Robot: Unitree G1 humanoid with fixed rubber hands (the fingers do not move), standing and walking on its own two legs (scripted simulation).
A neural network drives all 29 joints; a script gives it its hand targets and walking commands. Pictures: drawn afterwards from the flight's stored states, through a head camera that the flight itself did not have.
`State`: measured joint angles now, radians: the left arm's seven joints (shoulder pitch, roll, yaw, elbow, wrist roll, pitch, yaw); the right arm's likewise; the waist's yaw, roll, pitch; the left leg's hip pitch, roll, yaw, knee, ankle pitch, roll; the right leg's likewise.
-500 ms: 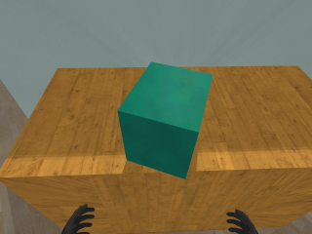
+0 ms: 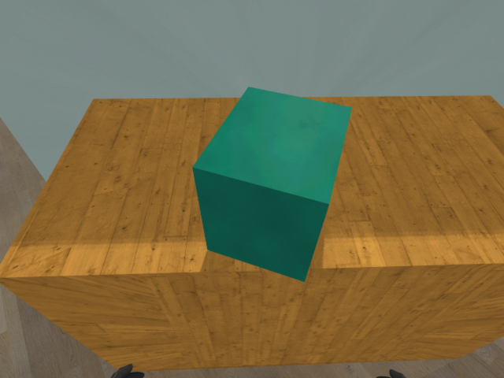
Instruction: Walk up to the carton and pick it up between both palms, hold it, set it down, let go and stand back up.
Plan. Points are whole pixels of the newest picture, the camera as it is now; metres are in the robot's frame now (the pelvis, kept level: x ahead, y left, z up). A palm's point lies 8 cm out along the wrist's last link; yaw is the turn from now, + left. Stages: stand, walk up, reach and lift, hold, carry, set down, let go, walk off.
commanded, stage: stand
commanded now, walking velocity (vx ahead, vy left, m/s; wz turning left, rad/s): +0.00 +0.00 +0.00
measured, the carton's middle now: (275, 182) +0.43 -0.02 +0.08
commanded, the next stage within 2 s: none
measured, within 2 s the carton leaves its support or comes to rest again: neither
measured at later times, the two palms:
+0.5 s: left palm out of the picture +0.08 +0.24 -0.10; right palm out of the picture +0.08 -0.24 -0.10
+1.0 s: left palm out of the picture +0.06 +0.23 -0.10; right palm out of the picture +0.06 -0.25 -0.10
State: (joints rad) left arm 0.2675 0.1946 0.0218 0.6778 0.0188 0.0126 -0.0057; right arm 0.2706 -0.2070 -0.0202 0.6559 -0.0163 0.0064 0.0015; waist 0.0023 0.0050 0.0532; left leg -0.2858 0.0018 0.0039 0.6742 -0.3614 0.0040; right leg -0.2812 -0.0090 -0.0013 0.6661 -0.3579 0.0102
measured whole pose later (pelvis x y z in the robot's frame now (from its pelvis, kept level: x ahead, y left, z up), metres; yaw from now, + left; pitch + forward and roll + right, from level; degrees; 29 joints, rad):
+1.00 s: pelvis -0.01 +0.00 +0.01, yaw -1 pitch -2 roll +0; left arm 0.32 0.20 0.02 0.73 0.01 0.00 0.00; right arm 0.32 -0.22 -0.02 0.72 -0.01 0.00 0.00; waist 0.00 0.00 0.04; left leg -0.25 0.01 0.01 0.59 -0.30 0.00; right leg -0.26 0.00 0.01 0.60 -0.30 0.00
